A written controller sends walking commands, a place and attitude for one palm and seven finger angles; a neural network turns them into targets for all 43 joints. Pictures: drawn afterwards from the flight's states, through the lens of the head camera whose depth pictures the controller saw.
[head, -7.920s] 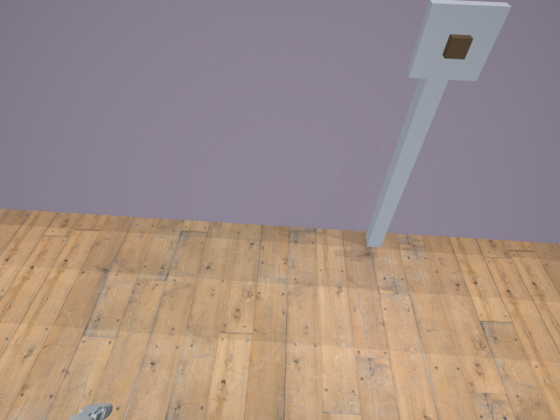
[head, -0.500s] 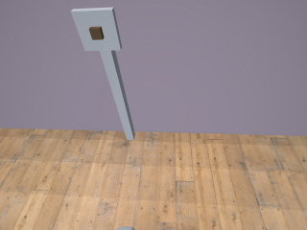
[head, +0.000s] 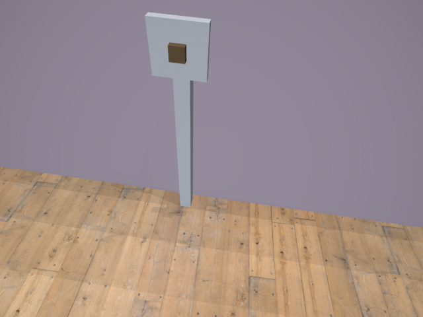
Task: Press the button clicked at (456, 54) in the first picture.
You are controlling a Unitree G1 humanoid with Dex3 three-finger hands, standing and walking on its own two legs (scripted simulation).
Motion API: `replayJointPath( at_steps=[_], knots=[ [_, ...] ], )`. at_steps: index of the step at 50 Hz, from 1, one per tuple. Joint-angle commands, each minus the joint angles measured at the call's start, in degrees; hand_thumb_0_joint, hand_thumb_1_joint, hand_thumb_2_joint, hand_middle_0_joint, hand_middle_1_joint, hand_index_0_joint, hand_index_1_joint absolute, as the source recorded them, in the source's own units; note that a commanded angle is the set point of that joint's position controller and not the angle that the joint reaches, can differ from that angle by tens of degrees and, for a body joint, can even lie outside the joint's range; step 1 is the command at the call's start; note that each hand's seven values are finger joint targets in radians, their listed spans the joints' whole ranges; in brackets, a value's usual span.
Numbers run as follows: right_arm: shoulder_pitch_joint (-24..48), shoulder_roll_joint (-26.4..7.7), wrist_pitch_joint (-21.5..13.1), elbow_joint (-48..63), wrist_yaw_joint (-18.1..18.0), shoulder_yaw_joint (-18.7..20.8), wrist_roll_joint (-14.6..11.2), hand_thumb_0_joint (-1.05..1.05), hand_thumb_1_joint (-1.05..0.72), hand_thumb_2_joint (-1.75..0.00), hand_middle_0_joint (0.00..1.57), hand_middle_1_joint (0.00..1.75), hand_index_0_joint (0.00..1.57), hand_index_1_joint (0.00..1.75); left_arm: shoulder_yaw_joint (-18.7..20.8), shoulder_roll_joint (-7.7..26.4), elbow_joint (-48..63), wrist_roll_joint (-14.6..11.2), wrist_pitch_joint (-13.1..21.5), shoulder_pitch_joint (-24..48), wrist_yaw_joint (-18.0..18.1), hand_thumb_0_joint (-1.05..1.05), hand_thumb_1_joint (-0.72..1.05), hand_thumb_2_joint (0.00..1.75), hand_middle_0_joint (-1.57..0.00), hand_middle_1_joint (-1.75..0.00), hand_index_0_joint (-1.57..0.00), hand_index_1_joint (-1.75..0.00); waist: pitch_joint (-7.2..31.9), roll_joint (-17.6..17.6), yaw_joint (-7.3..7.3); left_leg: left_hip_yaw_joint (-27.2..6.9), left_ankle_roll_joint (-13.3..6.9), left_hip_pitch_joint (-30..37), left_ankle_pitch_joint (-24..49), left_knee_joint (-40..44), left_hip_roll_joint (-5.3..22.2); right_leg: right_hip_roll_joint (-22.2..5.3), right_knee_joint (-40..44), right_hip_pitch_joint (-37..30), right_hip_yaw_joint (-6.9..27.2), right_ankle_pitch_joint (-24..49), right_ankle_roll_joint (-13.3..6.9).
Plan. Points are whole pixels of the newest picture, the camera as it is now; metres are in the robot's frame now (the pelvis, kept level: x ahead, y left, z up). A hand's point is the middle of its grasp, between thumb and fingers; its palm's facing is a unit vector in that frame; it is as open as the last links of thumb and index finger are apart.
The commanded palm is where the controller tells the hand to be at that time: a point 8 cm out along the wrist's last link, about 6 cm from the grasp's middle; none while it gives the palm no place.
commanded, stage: take the last steps up to it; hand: left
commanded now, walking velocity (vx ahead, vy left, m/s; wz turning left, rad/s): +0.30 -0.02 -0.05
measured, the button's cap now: (177, 52) +0.78 +0.18 +0.13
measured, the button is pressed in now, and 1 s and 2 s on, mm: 0 0 0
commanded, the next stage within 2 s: come to a stop and stand still in 0.56 s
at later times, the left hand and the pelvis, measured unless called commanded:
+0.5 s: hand (165, 263) +0.27 +0.13 -0.17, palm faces +0.00 -0.98 -0.20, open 7.3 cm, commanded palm none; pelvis +0.17 -0.04 -0.01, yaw -1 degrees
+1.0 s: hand (144, 275) +0.25 +0.18 -0.19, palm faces +0.03 -0.99 -0.17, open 7.3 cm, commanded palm none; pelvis +0.25 +0.00 +0.00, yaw -3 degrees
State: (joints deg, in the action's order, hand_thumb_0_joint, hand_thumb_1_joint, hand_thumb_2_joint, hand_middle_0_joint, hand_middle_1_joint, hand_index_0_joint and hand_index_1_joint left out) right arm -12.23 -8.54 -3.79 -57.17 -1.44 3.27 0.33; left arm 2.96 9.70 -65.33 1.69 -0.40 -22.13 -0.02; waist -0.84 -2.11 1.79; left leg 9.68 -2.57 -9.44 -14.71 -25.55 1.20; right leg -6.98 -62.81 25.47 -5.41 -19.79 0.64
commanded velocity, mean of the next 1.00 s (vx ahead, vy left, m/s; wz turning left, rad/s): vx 0.07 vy -0.05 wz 0.00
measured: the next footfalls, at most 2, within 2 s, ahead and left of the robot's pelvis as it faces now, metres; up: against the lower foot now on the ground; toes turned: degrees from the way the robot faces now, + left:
right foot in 0.36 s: +0.26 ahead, -0.15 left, +0.00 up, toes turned -10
left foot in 0.74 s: +0.35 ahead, +0.11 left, +0.00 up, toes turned +8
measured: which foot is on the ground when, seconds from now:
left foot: down 0.00-0.38, up 0.40-0.72, down 0.74-1.00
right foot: up 0.00-0.34, down 0.36-0.76, up 0.78-1.00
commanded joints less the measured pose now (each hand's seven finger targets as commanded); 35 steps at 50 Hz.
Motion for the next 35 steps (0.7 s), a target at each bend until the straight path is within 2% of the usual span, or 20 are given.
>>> replayJointPath(
  at_steps=[1,7,9,13,14,16,17,18,19,20,21,22,23,25,26,28,31,33,34,35],
  knots=[
    [-8.2,-5.9,-0.7,-1.8,0.0,0.0,0.6,0.0,-0.9,-0.9,0.2,0.3,0.2,0.3,0.6,1.3,4.9,0.2,1.1,1.5,-0.5,0.0,0.9,0.9,-0.2,-0.3,-0.2,-0.3,-5.5,6.9,-0.99,-12.3,-6.3,1.1,6.9,17.6,15.0,-1.6,-0.3,9.6,2.8,6.6,1.2],
    [-11.9,-6.7,-1.0,-4.3,-0.3,0.1,0.8,0.0,-0.9,-0.9,0.2,0.3,0.2,0.3,0.6,2.5,9.5,-0.2,0.7,12.6,-0.9,0.0,0.9,0.9,-0.2,-0.3,-0.2,-0.3,-7.6,7.3,-2.16,-10.6,-7.5,6.1,16.0,16.5,16.0,-1.7,11.9,12.1,2.5,9.0,1.6],
    [-14.1,-6.8,-0.8,-5.4,-0.2,0.3,1.0,0.0,-0.9,-0.9,0.2,0.3,0.2,0.3,0.4,2.3,10.9,-0.3,1.0,16.3,-0.9,0.0,0.9,0.9,-0.2,-0.3,-0.2,-0.3,-7.9,7.2,-3.42,-10.1,-7.1,7.1,18.0,15.5,15.9,-0.7,16.2,10.6,1.3,8.7,1.0],
    [-15.6,-7.9,-0.3,-6.7,-0.2,0.4,1.6,0.0,-0.9,-0.9,0.2,0.3,0.2,0.3,0.3,2.0,12.5,-0.4,1.7,19.7,-1.1,0.0,0.9,0.9,-0.2,-0.3,-0.2,-0.3,-7.0,7.9,-4.14,-8.6,-6.1,8.9,23.4,11.1,16.1,1.8,24.9,4.9,-1.1,6.2,-0.7],
    [-16.0,-8.1,-0.1,-7.0,-0.2,0.5,1.6,0.0,-0.9,-0.9,0.2,0.3,0.2,0.3,0.3,2.4,12.3,-0.4,1.9,18.8,-1.1,0.0,0.9,0.9,-0.2,-0.3,-0.2,-0.3,-6.6,6.6,-3.72,-8.5,-5.6,7.8,26.2,8.7,15.9,3.1,26.9,1.1,-2.0,5.9,-1.2],
    [-15.3,-8.4,0.1,-7.3,-0.1,0.3,1.1,0.0,-0.9,-0.9,0.2,0.3,0.2,0.3,0.8,4.3,8.7,-0.2,2.9,7.7,-0.9,0.0,0.9,0.9,-0.2,-0.3,-0.2,-0.3,-0.1,4.5,1.35,-4.6,-2.8,5.9,34.5,-4.8,12.0,6.1,34.3,-14.9,-4.3,11.0,-2.4],
    [-15.0,-7.2,-0.3,-7.0,0.4,0.1,0.3,0.0,-0.9,-0.9,0.2,0.3,0.2,0.3,1.7,8.0,6.0,0.0,3.8,-0.4,-0.4,0.0,0.9,0.9,-0.2,-0.3,-0.2,-0.3,5.6,1.6,4.67,-2.6,-0.4,-4.1,27.8,-17.0,9.7,-0.3,34.7,-30.3,2.8,15.6,-5.0],
    [-16.9,-3.8,-0.7,-5.3,0.6,-0.4,-0.2,0.0,-0.9,-0.9,0.2,0.3,0.2,0.3,3.4,14.6,4.1,-0.1,4.3,-8.0,0.3,0.0,0.9,0.9,-0.2,-0.3,-0.2,-0.3,12.9,-12.3,5.73,0.5,2.5,-19.0,-5.9,-35.1,1.3,-16.7,38.6,-43.9,24.4,27.7,-11.9],
    [-14.4,-5.9,-0.1,-4.0,0.2,-0.2,-0.4,0.0,-0.9,-0.9,0.2,0.3,0.2,0.3,3.2,15.9,4.0,-1.3,3.9,-8.3,0.6,0.0,0.9,0.9,-0.2,-0.3,-0.2,-0.3,11.7,-7.2,5.41,-5.5,2.2,-21.8,-19.5,-45.9,1.0,-21.9,42.9,-39.3,28.9,32.6,-16.2],
    [-11.0,-4.4,0.3,-3.7,0.4,0.0,-0.1,0.0,-0.9,-0.9,0.2,0.3,0.2,0.3,3.0,14.5,5.1,-1.1,3.9,-3.3,0.8,0.0,0.9,0.9,-0.2,-0.3,-0.2,-0.3,8.4,-6.1,4.7,-9.0,2.2,-23.8,-16.7,-49.4,3.6,-20.2,44.6,-31.8,27.4,24.2,-15.7],
    [-8.9,-4.2,0.9,-3.2,0.5,0.0,0.2,0.0,-0.9,-0.9,0.2,0.3,0.2,0.3,2.4,11.8,6.3,-1.1,3.7,1.7,1.0,0.0,0.9,0.9,-0.2,-0.3,-0.2,-0.3,2.6,-3.7,2.82,-9.9,2.3,-25.2,-12.6,-49.4,5.7,-18.5,46.8,-24.5,23.7,15.0,-14.3],
    [-8.5,-3.4,1.4,-3.3,0.8,0.0,0.7,0.0,-0.9,-0.9,0.2,0.3,0.2,0.3,1.7,9.1,7.0,-1.0,3.7,5.1,1.2,0.0,0.9,0.9,-0.2,-0.3,-0.2,-0.3,0.0,-0.4,0.87,-10.2,2.5,-23.3,-9.0,-46.7,7.1,-15.7,48.5,-17.9,18.6,11.9,-12.2],
    [-10.2,-2.2,2.2,-4.0,0.9,-0.1,0.9,0.0,-0.9,-0.9,0.2,0.3,0.2,0.3,1.0,7.2,7.4,-0.8,3.8,7.6,1.2,0.0,0.9,0.9,-0.2,-0.3,-0.2,-0.3,-1.0,-0.6,-1.36,-9.4,3.1,-20.2,-6.7,-43.3,7.3,-13.4,50.0,-12.4,13.3,10.9,-10.2],
    [-13.5,-0.9,3.2,-5.1,1.3,-0.2,1.1,0.0,-0.9,-0.9,0.2,0.3,0.2,0.3,0.5,5.7,7.1,-0.5,4.0,9.1,1.3,0.0,0.9,0.9,-0.2,-0.3,-0.2,-0.3,-1.5,-4.2,-3.82,-7.1,4.2,-15.4,-4.8,-36.1,7.1,-10.1,51.3,-6.9,7.0,10.6,-8.3],
    [-13.8,-0.3,3.4,-4.9,1.3,-0.3,1.3,0.0,-0.9,-0.9,0.2,0.3,0.2,0.3,0.8,4.6,7.3,-0.3,4.1,9.0,1.3,0.0,0.9,0.9,-0.2,-0.3,-0.2,-0.3,-1.6,-5.3,-4.18,-6.2,4.6,-14.4,-3.9,-32.6,6.9,-9.1,51.5,-5.8,5.7,10.6,-8.3],
    [-11.2,-0.2,3.4,-3.8,1.8,-0.4,1.2,0.0,-0.9,-0.9,0.2,0.3,0.2,0.3,0.8,5.7,6.8,-0.3,4.0,7.9,1.1,0.0,0.9,0.9,-0.2,-0.3,-0.2,-0.3,-2.0,-5.2,-3.36,-4.6,4.8,-13.4,-2.4,-25.8,6.0,-8.3,51.9,-6.1,5.2,8.7,-8.5],
    [-7.2,-1.2,2.6,-2.2,2.2,-0.5,1.0,0.0,-0.9,-0.9,0.2,0.3,0.2,0.3,1.1,7.5,5.5,-0.3,4.0,6.1,0.8,0.0,0.9,0.9,-0.2,-0.3,-0.2,-0.3,-1.8,-6.3,-2.19,-4.0,4.8,-12.7,-1.4,-17.7,5.2,-8.5,50.6,-9.6,6.1,7.6,-8.8],
    [-5.3,-2.0,2.1,-1.7,2.1,-0.5,0.9,0.0,-0.9,-0.9,0.2,0.3,0.2,0.3,1.1,7.6,4.9,-0.4,3.6,5.1,0.9,0.0,0.9,0.9,-0.2,-0.3,-0.2,-0.3,-2.0,-5.7,-1.8,-3.4,4.8,-8.4,-0.2,-11.9,4.2,-8.4,48.6,-9.3,6.4,6.8,-8.2],
    [-6.2,-2.1,1.9,-2.2,1.8,-0.6,0.8,0.0,-0.9,-0.9,0.2,0.3,0.2,0.3,0.9,7.2,4.6,-0.5,3.2,6.0,1.0,0.0,0.9,0.9,-0.2,-0.3,-0.2,-0.3,-2.5,-5.2,-2.91,-3.1,5.0,-4.3,3.0,-7.7,3.6,-7.2,46.3,-7.5,4.9,8.0,-7.1],
    [-7.9,-2.5,1.6,-3.4,1.5,-0.9,0.7,0.0,-0.9,-0.9,0.2,0.3,0.2,0.3,0.3,6.1,4.4,-0.8,2.7,6.5,1.2,0.0,0.9,0.9,-0.2,-0.3,-0.2,-0.3,-2.1,-2.3,-3.81,-3.5,5.4,2.0,8.3,-1.7,3.6,-5.1,42.3,-5.1,3.2,9.4,-5.2]
  ],
)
